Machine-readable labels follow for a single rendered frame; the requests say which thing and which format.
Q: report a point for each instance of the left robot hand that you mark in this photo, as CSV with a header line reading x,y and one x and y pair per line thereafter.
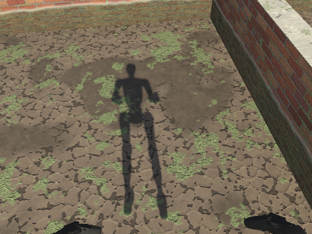
x,y
79,228

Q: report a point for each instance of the right robot hand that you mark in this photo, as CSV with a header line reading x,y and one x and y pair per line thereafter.
x,y
273,223

